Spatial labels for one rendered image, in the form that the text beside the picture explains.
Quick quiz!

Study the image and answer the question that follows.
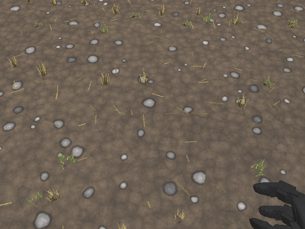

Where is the right robot hand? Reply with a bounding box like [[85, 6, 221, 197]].
[[249, 180, 305, 229]]

